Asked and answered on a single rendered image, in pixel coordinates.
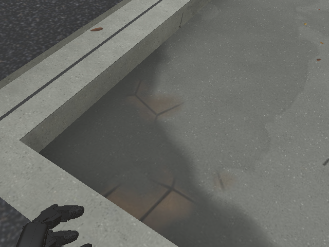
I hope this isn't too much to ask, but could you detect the left robot hand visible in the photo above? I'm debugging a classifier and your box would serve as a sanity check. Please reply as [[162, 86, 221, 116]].
[[16, 204, 92, 247]]

